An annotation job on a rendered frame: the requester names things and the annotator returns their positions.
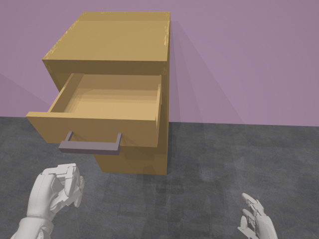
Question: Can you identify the left robot forearm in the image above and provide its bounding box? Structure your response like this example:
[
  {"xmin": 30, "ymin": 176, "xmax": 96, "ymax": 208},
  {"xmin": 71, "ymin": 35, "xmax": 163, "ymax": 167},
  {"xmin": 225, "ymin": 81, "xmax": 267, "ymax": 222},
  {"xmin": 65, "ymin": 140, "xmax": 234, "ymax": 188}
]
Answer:
[{"xmin": 10, "ymin": 216, "xmax": 54, "ymax": 239}]

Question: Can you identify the drawer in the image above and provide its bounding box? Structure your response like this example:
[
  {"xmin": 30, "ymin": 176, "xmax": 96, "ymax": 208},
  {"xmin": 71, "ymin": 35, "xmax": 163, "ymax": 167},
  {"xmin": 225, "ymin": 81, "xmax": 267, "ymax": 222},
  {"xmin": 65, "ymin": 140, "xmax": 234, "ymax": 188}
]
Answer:
[{"xmin": 26, "ymin": 73, "xmax": 162, "ymax": 147}]

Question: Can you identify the cabinet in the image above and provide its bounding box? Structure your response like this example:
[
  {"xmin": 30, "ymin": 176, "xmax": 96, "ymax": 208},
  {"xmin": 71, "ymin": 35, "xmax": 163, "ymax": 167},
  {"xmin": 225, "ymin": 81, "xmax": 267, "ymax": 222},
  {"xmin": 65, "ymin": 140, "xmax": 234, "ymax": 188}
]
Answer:
[{"xmin": 42, "ymin": 11, "xmax": 170, "ymax": 175}]

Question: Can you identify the handle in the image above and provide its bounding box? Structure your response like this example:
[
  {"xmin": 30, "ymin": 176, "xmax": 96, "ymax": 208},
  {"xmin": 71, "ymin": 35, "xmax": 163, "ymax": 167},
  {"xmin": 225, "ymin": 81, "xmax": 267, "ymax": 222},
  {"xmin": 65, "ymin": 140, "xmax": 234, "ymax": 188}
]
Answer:
[{"xmin": 59, "ymin": 131, "xmax": 122, "ymax": 155}]

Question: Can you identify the right robot hand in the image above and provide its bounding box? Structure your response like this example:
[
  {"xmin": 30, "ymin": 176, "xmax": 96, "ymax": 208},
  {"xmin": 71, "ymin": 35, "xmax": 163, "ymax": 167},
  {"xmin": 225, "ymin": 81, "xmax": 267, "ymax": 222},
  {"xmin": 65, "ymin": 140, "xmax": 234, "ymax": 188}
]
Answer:
[{"xmin": 238, "ymin": 193, "xmax": 278, "ymax": 239}]

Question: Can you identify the left robot hand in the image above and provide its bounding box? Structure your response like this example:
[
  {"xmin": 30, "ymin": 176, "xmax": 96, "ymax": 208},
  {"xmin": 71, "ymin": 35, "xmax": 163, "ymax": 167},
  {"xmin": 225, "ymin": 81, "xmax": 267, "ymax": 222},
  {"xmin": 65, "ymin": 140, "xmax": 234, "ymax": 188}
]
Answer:
[{"xmin": 26, "ymin": 163, "xmax": 85, "ymax": 221}]

